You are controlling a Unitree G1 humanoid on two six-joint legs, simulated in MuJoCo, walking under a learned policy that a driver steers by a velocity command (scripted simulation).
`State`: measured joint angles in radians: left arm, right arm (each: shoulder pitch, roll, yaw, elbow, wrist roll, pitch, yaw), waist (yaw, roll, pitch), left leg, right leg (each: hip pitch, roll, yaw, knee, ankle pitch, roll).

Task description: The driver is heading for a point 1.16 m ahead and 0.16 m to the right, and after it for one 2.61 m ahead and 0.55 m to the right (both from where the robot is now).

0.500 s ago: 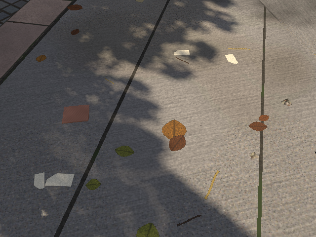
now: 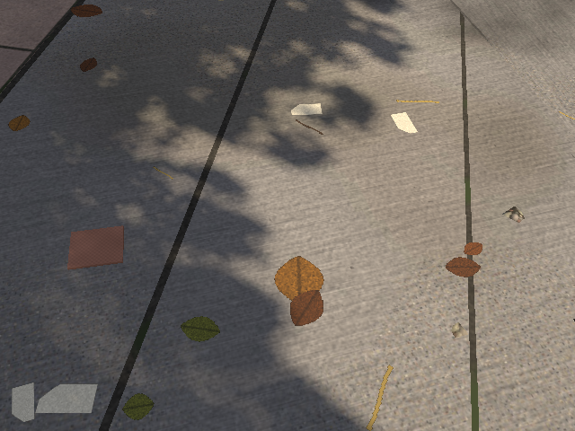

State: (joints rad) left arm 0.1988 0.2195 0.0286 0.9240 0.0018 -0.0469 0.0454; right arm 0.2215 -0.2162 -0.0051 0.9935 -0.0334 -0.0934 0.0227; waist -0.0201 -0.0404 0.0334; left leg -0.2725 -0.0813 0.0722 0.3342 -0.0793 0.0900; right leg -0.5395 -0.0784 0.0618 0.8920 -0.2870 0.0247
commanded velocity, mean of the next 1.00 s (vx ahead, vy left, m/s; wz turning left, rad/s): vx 0.35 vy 0.00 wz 0.00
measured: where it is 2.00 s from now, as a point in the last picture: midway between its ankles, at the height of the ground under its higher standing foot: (282, 273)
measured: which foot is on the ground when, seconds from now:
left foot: down 0.00-0.18, up 0.20-0.42, down 0.44-0.90, up 0.92-1.00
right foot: up 0.00-0.10, down 0.12-0.44, up 0.46-0.88, down 0.90-1.00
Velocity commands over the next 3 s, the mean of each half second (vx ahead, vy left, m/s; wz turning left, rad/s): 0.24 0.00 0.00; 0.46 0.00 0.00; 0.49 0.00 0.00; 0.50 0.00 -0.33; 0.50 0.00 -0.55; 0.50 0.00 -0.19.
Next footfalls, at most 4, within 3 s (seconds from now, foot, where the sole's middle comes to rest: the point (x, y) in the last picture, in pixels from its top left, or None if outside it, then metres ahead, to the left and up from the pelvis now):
0.12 right None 0.12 -0.15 -0.78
0.44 left None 0.14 0.11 -0.78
0.90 right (339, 420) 0.50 -0.11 -0.78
1.46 left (234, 309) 0.79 0.14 -0.78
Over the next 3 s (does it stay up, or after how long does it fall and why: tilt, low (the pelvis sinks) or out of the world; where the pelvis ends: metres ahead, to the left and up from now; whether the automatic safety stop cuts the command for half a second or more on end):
stays up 1.42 -0.18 0.00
